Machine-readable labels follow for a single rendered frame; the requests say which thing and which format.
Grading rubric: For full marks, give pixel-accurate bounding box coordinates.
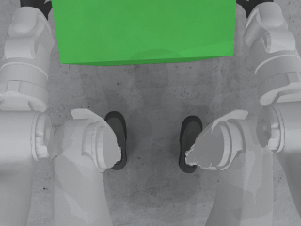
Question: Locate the robot left foot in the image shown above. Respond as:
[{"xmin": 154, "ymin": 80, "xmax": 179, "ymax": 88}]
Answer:
[{"xmin": 104, "ymin": 111, "xmax": 127, "ymax": 170}]

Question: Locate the right robot forearm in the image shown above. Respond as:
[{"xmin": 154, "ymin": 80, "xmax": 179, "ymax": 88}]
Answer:
[{"xmin": 243, "ymin": 2, "xmax": 301, "ymax": 106}]

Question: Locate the robot right thigh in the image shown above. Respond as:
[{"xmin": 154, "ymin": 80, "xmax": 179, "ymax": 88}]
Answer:
[{"xmin": 204, "ymin": 119, "xmax": 274, "ymax": 226}]

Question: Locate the right robot hand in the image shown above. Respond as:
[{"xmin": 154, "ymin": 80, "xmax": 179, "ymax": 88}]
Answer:
[{"xmin": 236, "ymin": 0, "xmax": 274, "ymax": 18}]

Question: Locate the left robot hand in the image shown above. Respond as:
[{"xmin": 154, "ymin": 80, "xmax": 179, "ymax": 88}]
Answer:
[{"xmin": 20, "ymin": 0, "xmax": 52, "ymax": 21}]

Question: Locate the carton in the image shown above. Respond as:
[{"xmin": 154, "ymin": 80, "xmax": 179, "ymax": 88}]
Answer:
[{"xmin": 51, "ymin": 0, "xmax": 236, "ymax": 66}]

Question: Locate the left robot upper arm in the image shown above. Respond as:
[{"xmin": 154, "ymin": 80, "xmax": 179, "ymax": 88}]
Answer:
[{"xmin": 0, "ymin": 110, "xmax": 55, "ymax": 226}]

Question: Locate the left robot forearm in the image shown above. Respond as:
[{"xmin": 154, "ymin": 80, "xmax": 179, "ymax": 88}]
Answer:
[{"xmin": 0, "ymin": 6, "xmax": 55, "ymax": 113}]

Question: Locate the right robot upper arm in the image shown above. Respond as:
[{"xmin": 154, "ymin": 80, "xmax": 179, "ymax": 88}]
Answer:
[{"xmin": 256, "ymin": 101, "xmax": 301, "ymax": 217}]

